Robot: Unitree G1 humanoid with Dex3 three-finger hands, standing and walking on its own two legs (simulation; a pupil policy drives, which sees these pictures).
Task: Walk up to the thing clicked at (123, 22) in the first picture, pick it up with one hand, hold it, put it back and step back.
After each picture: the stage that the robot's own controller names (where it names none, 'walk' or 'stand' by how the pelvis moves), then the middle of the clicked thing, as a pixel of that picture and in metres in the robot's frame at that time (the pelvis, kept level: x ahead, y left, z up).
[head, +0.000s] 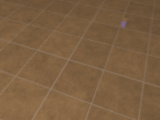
stand; (124, 22) +1.83 -0.56 -0.72
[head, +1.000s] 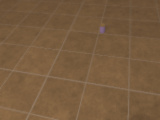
walk; (102, 28) +1.74 -0.10 -0.69
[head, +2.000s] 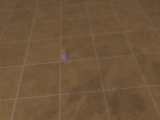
walk; (63, 54) +1.19 +0.29 -0.72
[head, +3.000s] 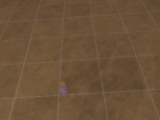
walk; (63, 87) +0.75 +0.26 -0.72
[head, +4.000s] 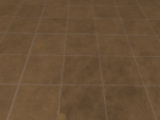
walk; out of the picture +0.50 +0.18 -0.71
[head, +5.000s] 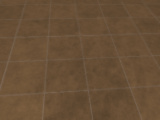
stand; out of the picture +0.39 +0.25 -0.71
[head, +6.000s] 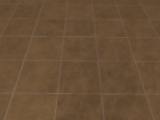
stand; out of the picture +0.38 +0.20 -0.72
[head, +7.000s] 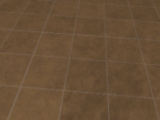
stand; out of the picture +0.39 +0.16 -0.71
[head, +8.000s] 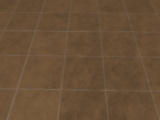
stand; out of the picture +0.36 +0.18 -0.72
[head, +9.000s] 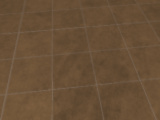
walk; out of the picture +0.34 +0.21 -0.71
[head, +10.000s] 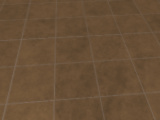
stand; out of the picture +0.28 +0.18 -0.72
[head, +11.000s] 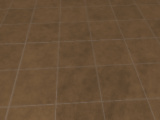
stand; out of the picture +0.27 +0.18 -0.72
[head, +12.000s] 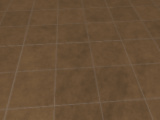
stand; out of the picture +0.27 +0.19 -0.73
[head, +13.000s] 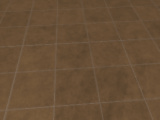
stand; out of the picture +0.27 +0.19 -0.73
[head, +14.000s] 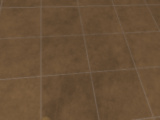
go down; out of the picture +0.30 +0.19 -0.63
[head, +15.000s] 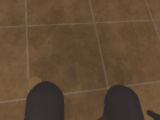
go down; (36, 86) +0.35 +0.22 -0.31
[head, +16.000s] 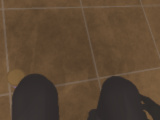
close in; (18, 79) +0.34 +0.24 -0.26
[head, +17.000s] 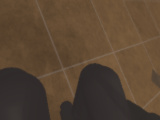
close in; out of the picture +0.33 +0.25 -0.21
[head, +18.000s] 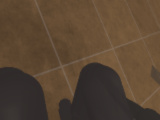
close; out of the picture +0.34 +0.26 -0.21
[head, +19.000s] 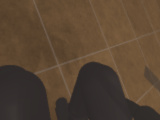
lift; out of the picture +0.34 +0.26 -0.21
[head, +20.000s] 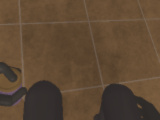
lift; (9, 87) +0.29 +0.25 -0.07
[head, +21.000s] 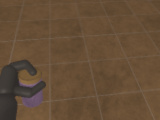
lift; (31, 87) +0.33 +0.18 +0.05
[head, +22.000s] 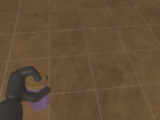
hold; (38, 91) +0.32 +0.17 +0.00
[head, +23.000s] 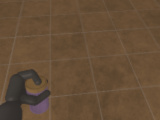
hold; (37, 94) +0.31 +0.17 +0.00
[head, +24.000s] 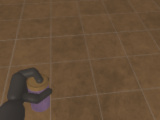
crouch; (39, 92) +0.32 +0.17 +0.01
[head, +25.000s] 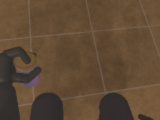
crouch; (28, 70) +0.38 +0.20 -0.08
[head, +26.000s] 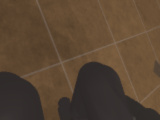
lower; out of the picture +0.38 +0.29 -0.21
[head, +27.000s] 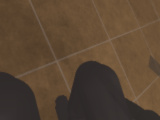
lower; out of the picture +0.38 +0.28 -0.21
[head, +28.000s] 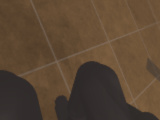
lower; out of the picture +0.37 +0.28 -0.22
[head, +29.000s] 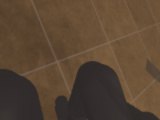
lower; out of the picture +0.37 +0.28 -0.22
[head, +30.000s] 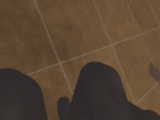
loosen; out of the picture +0.36 +0.26 -0.21
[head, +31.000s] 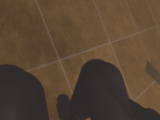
withdraw; out of the picture +0.34 +0.24 -0.21
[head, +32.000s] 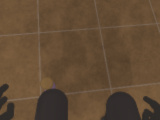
walk; (48, 85) +0.37 +0.20 -0.41
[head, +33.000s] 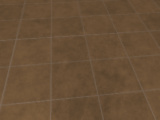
stand; out of the picture +0.30 +0.17 -0.66
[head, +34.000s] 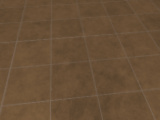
stand; out of the picture +0.31 +0.18 -0.67
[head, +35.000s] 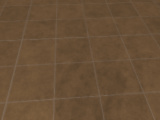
stand; out of the picture +0.31 +0.17 -0.70
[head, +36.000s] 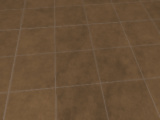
walk; out of the picture +0.34 +0.15 -0.70
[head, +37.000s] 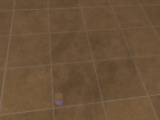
walk; (59, 98) +0.52 +0.15 -0.71
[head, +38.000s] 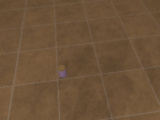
walk; (62, 71) +0.83 +0.27 -0.69
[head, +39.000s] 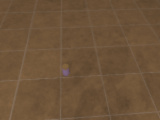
stand; (65, 69) +0.96 +0.19 -0.71
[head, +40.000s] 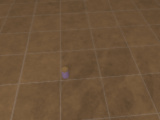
stand; (65, 72) +0.95 +0.20 -0.72
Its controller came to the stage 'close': yes
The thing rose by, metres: 0.71
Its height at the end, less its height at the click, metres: +0.00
